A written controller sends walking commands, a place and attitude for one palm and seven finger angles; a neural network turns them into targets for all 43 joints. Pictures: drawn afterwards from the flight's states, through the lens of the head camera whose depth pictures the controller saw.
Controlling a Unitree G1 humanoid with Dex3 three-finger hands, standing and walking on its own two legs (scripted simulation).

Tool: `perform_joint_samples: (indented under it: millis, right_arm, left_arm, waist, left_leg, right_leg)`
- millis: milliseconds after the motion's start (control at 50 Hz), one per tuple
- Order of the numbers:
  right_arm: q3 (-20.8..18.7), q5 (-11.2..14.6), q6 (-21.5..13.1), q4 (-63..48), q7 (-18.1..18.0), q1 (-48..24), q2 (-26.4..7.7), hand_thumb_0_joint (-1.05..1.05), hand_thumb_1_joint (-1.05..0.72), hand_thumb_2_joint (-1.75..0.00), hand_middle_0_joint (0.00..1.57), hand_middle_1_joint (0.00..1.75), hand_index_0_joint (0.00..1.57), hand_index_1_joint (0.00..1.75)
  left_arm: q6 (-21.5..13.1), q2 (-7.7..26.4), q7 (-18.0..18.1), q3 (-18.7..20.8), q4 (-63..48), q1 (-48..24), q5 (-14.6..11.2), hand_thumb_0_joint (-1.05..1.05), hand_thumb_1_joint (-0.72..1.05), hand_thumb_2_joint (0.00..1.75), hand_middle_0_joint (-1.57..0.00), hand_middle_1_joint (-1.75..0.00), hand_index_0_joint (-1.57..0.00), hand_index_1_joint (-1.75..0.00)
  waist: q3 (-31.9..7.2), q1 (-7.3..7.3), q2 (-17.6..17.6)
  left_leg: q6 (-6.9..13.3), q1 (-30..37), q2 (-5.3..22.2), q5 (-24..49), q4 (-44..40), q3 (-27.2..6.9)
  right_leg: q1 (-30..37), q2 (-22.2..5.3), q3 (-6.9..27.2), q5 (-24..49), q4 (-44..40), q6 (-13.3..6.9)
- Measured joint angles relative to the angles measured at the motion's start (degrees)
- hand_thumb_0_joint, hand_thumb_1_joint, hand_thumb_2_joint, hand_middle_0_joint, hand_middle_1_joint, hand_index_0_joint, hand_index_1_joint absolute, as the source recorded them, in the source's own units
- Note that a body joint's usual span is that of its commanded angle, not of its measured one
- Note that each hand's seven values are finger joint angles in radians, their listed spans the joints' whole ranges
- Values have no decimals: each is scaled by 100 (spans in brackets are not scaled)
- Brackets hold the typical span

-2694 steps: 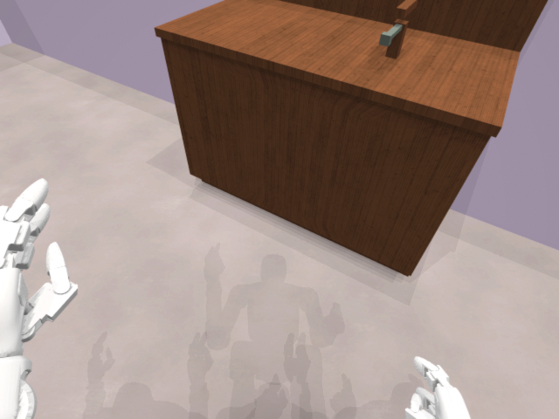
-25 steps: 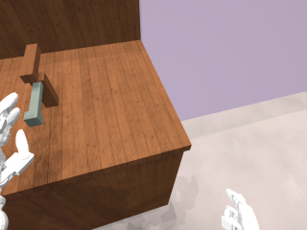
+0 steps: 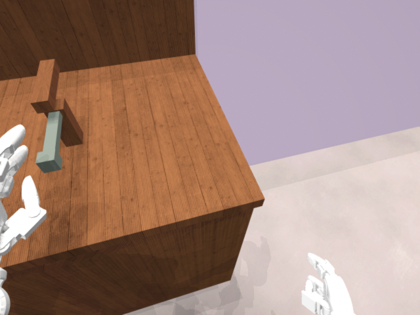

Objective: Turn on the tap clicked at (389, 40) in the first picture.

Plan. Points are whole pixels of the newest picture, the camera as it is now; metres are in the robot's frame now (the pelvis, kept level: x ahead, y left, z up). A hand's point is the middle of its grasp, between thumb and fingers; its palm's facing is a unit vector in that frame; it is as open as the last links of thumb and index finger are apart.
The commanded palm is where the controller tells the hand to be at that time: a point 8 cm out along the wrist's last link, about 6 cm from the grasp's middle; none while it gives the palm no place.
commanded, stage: shuffle to correct the standing spot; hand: left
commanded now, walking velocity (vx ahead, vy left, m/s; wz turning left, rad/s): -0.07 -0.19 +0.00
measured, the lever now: (49, 161) +0.33 +0.30 +0.12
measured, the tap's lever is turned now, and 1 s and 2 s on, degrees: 0 0 0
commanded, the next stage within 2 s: come to a stop and stand still in 0.22 s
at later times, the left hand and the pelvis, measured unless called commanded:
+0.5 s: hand (9, 189) +0.24 +0.28 +0.19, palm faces +0.43 -0.78 -0.45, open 7.4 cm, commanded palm +0.15 +0.28 +0.18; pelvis -0.01 +0.00 +0.00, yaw -1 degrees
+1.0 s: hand out of the picture +0.23 +0.32 +0.17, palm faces +0.38 -0.87 -0.32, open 7.4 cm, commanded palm +0.17 +0.35 +0.18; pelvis +0.00 +0.08 +0.00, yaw -1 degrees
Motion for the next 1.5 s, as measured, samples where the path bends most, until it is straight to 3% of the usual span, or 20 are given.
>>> perform_joint_samples:
  millis: [180, 360, 400, 440, 500, 560, 620, 700, 840, 960, 1120, 1280, 1500]
  right_arm:
    - [9, 13, 8, 67, -20, 58, -32, 2, -90, -90, 20, 30, 20, 30]
    - [-26, 27, 32, 121, -26, 147, -104, 2, -90, -90, 20, 30, 20, 30]
    - [-141, -81, -307, 256, -86, 320, -45, 1, -90, -90, 20, 30, 20, 30]
    - [-135, -86, -492, 312, -28, 375, -82, 2, -90, -90, 20, 30, 20, 30]
    - [-156, -47, -634, 137, 154, 316, -270, 2, -90, -90, 20, 30, 20, 30]
    - [-196, -12, -714, 96, 207, 253, -370, 2, -90, -90, 20, 30, 20, 30]
    - [-183, -51, -710, 177, 110, 276, -310, 2, -90, -90, 20, 30, 20, 30]
    - [-71, -125, -677, 283, -31, 369, -156, 2, -90, -90, 20, 30, 20, 30]
    - [126, -152, -801, 316, 16, 344, 22, 2, -90, -90, 20, 30, 20, 30]
    - [225, -187, -778, 224, 145, 113, 149, 2, -90, -90, 20, 30, 20, 30]
    - [206, -185, -613, 45, 149, -26, 169, 2, -90, -90, 20, 30, 20, 30]
    - [133, -152, -503, 110, 127, 81, 42, 1, -90, -90, 20, 30, 20, 30]
    - [93, -124, -463, 194, 57, 244, -5, 2, -90, -90, 20, 30, 20, 30]
  left_arm:
    - [48, -106, 38, -48, 85, -2, -13, 1, 89, 89, -21, -30, -21, -30]
    - [50, -155, 92, -90, 129, -23, -12, 1, 89, 89, -21, -30, -21, -30]
    - [-126, 359, -273, 119, 529, -802, 325, 1, 88, 89, -21, -30, -22, -30]
    - [-451, 648, -433, 423, 1185, -1513, 278, 1, 88, 89, -22, -30, -22, -30]
    - [-488, 383, -367, 630, 1324, -1503, 135, 1, 89, 89, -21, -30, -21, -30]
    - [-563, -50, -333, 279, 924, -856, 129, 1, 89, 89, -20, -30, -21, -30]
    - [-622, -243, -384, -129, 612, -297, 189, 1, 89, 89, -21, -30, -21, -30]
    - [-643, -168, -314, -151, 535, -134, 239, 1, 88, 89, -21, -30, -22, -30]
    - [-664, -247, -115, 134, 743, -798, 341, 1, 88, 89, -21, -30, -22, -30]
    - [-625, -407, -141, -71, 629, -813, 412, 1, 89, 89, -21, -30, -21, -30]
    - [-581, -212, -195, -35, 481, -630, 391, 1, 89, 89, -21, -30, -21, -30]
    - [-569, -289, -126, -32, 447, -624, 390, 1, 89, 89, -21, -30, -21, -30]
    - [-602, -299, -101, -77, 583, -468, 382, 1, 89, 89, -21, -30, -21, -30]
  waist:
    - [-79, 33, 54]
    - [-129, -40, 23]
    - [-61, 230, -94]
    - [-31, 380, -172]
    - [59, 267, -87]
    - [68, 84, 11]
    - [-12, -24, -28]
    - [-76, 34, -215]
    - [-86, 232, -316]
    - [-127, 192, -312]
    - [-57, 180, -345]
    - [-9, 233, -300]
    - [-50, 131, -201]
  left_leg:
    - [-19, -23, 24, 10, 19, -12]
    - [-2, -44, 15, -1, 40, -38]
    - [43, -76, 6, 64, 11, -17]
    - [58, -132, 13, 133, -24, 77]
    - [41, -170, -24, 77, 65, 247]
    - [142, -174, -85, 14, 163, 345]
    - [228, -170, -155, -9, 179, 326]
    - [311, -67, -252, 26, 54, 328]
    - [497, 125, -450, 61, -129, 361]
    - [605, 214, -554, 22, -168, 370]
    - [686, 250, -639, -6, -157, 365]
    - [704, 275, -664, 15, -168, 334]
    - [662, 273, -610, 91, -236, 280]
  right_leg:
    - [-29, 23, -15, 2, 32, -44]
    - [-32, 16, -40, -10, 34, -45]
    - [-63, 0, -44, 24, 15, 0]
    - [-187, -12, -4, 57, 75, -11]
    - [-362, -70, 147, -13, 352, 103]
    - [-380, -130, 244, -58, 442, 146]
    - [-329, -184, 249, -48, 383, 192]
    - [-211, -272, 262, -13, 251, 280]
    - [-26, -464, 298, -2, 122, 473]
    - [110, -565, 310, -4, 7, 595]
    - [177, -649, 304, -27, -15, 676]
    - [234, -673, 271, 7, -69, 695]
    - [276, -617, 216, 106, -208, 652]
